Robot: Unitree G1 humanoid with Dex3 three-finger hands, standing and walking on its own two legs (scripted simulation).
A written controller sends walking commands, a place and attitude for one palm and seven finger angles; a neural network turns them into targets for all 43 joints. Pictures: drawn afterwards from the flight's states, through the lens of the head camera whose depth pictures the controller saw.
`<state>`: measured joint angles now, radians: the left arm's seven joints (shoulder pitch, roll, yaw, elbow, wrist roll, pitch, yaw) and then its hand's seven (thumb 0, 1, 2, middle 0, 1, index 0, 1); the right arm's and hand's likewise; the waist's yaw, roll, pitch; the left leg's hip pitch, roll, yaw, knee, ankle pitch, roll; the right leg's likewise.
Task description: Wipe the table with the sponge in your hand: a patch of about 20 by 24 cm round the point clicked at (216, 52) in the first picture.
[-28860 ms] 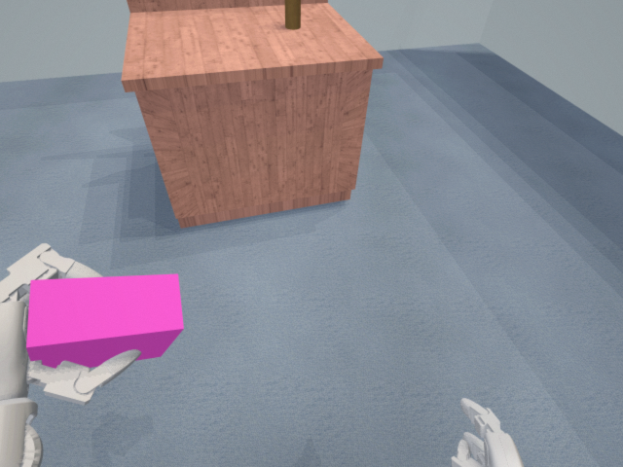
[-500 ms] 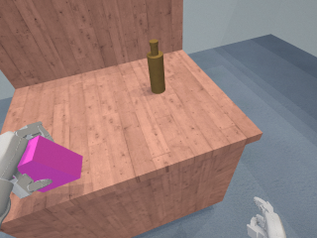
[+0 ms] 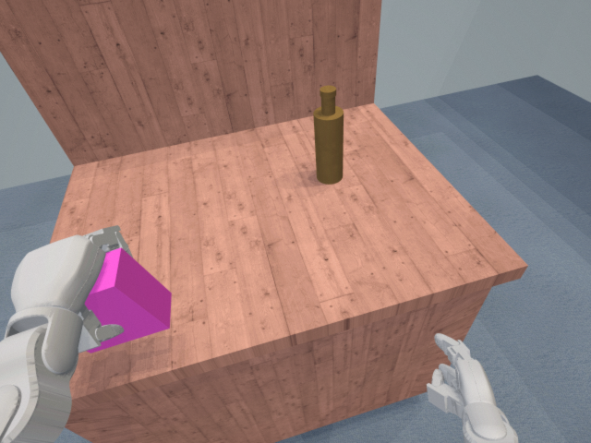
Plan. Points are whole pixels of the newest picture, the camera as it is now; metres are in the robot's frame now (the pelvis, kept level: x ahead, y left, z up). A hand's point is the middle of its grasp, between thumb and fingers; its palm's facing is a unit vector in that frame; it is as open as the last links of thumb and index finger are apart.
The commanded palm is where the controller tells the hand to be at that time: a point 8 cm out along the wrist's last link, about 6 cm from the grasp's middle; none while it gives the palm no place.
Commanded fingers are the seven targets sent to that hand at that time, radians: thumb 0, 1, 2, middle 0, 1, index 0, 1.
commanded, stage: turn the palm down, sponge in hand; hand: left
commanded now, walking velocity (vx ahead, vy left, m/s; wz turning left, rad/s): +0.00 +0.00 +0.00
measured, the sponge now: (114, 310) +0.23 +0.28 +0.09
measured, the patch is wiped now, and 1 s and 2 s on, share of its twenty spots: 0.00 0.00 0.00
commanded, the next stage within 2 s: move the sponge above the wiping area in 0.64 s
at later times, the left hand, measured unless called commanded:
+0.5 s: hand (92, 289) +0.23 +0.30 +0.13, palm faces +0.06 -0.08 -1.00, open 9.9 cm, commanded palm +0.19 +0.29 +0.20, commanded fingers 0.00 0.10 1.30 -1.20 -1.60 -1.20 -1.60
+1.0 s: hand (101, 292) +0.23 +0.29 +0.12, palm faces +0.03 -0.07 -1.00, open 9.9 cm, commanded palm +0.20 +0.28 +0.19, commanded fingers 0.00 0.10 1.30 -1.20 -1.60 -1.20 -1.60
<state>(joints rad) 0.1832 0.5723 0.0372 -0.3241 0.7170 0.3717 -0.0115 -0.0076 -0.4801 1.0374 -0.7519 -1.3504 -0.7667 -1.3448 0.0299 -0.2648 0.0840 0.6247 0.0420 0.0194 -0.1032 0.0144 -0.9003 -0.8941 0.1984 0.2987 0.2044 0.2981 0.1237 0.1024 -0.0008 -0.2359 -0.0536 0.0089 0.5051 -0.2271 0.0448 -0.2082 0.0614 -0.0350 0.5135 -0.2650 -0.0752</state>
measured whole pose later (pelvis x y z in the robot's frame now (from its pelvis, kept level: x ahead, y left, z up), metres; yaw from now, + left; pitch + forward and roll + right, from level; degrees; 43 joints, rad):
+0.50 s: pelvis +0.00 +0.01 +0.01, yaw +0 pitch -4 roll +0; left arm 0.10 0.54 -0.04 -0.25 0.87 0.43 -0.06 -0.01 -0.48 1.04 -0.75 -1.35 -0.76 -1.35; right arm -0.02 -0.27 0.08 0.67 0.04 0.04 -0.06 0.01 -0.90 -0.89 0.20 0.30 0.20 0.30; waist 0.14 0.11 0.03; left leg -0.16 -0.06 0.02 0.41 -0.18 0.06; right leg -0.14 0.05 -0.02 0.43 -0.22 -0.06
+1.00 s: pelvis +0.00 +0.00 +0.01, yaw -1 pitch -4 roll +0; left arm 0.09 0.54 -0.05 -0.19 0.87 0.41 -0.06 -0.01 -0.48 1.04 -0.75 -1.35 -0.76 -1.35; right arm -0.01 -0.27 0.07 0.68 0.04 0.03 -0.07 0.01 -0.90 -0.89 0.20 0.30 0.20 0.30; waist 0.13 0.11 0.02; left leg -0.16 -0.05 0.01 0.41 -0.18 0.05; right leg -0.14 0.06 -0.02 0.42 -0.22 -0.08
